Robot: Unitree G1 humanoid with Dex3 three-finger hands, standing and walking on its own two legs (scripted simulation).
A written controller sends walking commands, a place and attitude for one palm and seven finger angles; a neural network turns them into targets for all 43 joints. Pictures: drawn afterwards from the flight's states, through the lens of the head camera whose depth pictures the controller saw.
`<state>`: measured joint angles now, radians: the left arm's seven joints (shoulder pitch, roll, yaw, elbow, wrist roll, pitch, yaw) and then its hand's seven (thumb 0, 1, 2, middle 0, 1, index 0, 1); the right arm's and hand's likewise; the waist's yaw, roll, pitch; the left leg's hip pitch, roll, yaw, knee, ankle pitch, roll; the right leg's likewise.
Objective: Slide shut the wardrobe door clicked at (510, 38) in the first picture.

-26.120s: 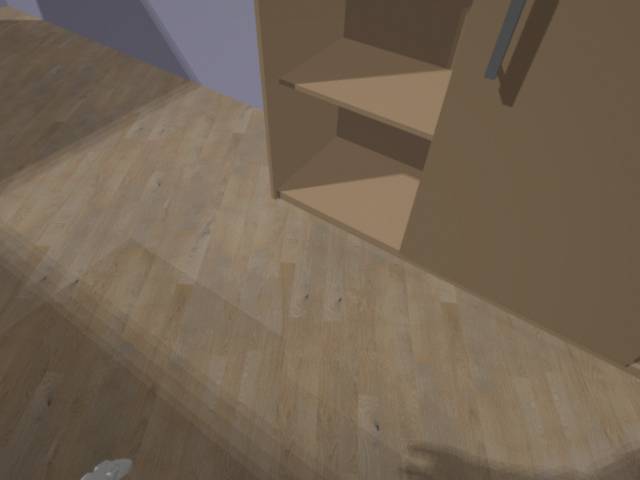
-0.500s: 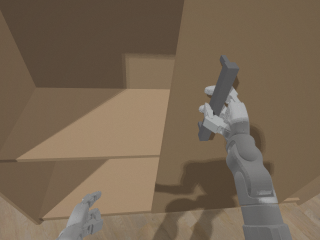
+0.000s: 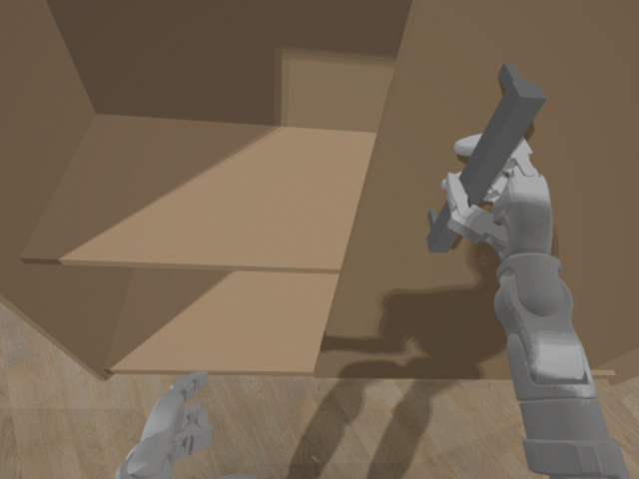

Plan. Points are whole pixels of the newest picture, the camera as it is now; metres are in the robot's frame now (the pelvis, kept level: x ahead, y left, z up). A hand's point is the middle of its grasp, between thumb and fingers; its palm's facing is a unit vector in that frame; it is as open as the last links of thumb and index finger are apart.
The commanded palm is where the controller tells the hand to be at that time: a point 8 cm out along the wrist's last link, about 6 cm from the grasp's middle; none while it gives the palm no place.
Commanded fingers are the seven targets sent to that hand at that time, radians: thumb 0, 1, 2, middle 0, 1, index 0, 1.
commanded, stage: step sideways, sliding the door along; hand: right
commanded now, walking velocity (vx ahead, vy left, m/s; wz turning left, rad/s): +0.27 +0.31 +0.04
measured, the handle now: (467, 171) +0.42 -0.14 +0.18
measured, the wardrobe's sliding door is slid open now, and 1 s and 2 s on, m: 0.61 0.53 0.24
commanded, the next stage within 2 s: none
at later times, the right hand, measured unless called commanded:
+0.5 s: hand (441, 202) +0.37 -0.11 +0.17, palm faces +0.25 +0.97 -0.07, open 6.3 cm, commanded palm +0.34 -0.09 +0.18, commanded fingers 0.00 -0.90 -0.90 0.45 1.40 0.45 1.40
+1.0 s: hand (369, 196) +0.38 -0.03 +0.17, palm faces +0.38 +0.92 -0.08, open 6.7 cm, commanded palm +0.33 -0.01 +0.18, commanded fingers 0.00 -0.90 -0.90 0.45 1.40 0.45 1.40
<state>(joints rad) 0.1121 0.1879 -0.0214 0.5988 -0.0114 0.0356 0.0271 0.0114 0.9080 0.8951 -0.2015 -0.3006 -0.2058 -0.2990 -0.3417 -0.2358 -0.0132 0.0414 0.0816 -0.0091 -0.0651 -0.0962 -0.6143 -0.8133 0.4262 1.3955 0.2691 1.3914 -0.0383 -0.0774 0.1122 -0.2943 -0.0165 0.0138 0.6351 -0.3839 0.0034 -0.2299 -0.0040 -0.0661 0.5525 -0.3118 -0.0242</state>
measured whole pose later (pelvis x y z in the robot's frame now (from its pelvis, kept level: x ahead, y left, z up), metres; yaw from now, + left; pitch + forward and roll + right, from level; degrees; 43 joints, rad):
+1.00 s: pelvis +0.06 +0.19 -0.01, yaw -3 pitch -3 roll +3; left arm 0.08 0.22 0.05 0.54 -0.05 0.01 -0.05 0.01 0.91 0.90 -0.20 -0.30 -0.20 -0.30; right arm -0.20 -0.20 -0.13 -0.23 0.07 -0.03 -0.15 -0.04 -0.72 -0.82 0.45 1.40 0.13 1.30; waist -0.13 -0.06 0.23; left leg -0.28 -0.01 0.07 0.65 -0.27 0.00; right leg -0.16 -0.24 0.01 0.61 -0.37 0.13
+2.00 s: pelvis +0.04 +0.38 +0.00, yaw +6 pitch +0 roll +1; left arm 0.10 0.20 0.00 0.61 -0.03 0.02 0.01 0.01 0.91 0.90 -0.20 -0.30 -0.20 -0.30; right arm -0.01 -0.20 -0.10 -0.36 0.08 -0.03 -0.15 0.00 -0.73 -0.81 0.46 1.40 0.22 1.38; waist -0.02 0.00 0.10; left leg -0.33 -0.05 0.06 0.57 -0.24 0.05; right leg -0.25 -0.05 -0.06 0.59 -0.32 0.00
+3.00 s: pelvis +0.04 +0.61 +0.01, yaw +2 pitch +1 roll -1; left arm 0.09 0.20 0.02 0.59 -0.03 0.04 0.02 0.01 0.91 0.90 -0.20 -0.30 -0.20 -0.30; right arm -0.02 -0.17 -0.05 -0.29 0.08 -0.04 -0.12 0.00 -0.75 -0.80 0.45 1.40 0.18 1.38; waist -0.04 0.02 0.08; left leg -0.25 -0.07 0.07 0.48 -0.24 0.12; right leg -0.26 -0.07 -0.01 0.63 -0.36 0.00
